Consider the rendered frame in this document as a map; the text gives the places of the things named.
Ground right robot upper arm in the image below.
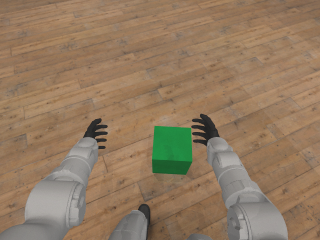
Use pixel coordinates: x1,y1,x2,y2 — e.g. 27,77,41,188
227,202,288,240

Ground right robot forearm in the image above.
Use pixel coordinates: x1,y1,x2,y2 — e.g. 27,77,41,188
206,137,288,239

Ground robot left thigh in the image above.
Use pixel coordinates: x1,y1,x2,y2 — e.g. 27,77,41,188
108,213,148,240

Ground robot left hand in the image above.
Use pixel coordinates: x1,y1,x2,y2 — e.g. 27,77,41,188
83,118,108,149

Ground robot right hand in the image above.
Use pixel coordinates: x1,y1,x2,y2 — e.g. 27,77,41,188
191,113,220,146

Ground carton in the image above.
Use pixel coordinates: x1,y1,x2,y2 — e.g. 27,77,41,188
152,126,193,175

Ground left robot upper arm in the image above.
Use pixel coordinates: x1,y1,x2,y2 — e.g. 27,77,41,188
0,180,86,240

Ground left robot forearm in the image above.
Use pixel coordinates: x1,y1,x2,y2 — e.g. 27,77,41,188
24,137,99,221

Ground left robot shin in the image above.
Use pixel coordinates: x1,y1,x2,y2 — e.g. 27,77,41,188
130,210,146,218

